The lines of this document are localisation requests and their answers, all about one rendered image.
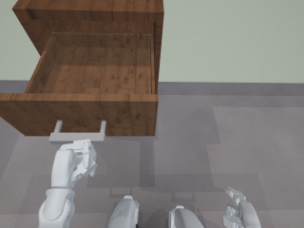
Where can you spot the left robot thigh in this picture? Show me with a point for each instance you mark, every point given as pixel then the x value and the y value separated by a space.
pixel 124 215

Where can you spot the robot thigh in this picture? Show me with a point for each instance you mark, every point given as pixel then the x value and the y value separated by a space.
pixel 124 215
pixel 183 218

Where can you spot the robot left hand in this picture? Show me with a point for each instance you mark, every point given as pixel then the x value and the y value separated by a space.
pixel 80 154

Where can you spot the robot right hand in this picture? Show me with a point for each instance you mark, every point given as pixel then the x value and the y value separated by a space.
pixel 243 216

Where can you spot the right robot thigh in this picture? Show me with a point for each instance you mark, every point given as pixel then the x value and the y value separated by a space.
pixel 183 218

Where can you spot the handle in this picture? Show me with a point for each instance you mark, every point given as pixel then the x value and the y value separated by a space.
pixel 58 137

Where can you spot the drawer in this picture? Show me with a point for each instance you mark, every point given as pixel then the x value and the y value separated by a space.
pixel 84 78

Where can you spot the cabinet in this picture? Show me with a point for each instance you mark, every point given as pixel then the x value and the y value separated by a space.
pixel 40 18

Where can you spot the robot left forearm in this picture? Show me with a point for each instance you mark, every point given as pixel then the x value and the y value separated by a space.
pixel 58 209

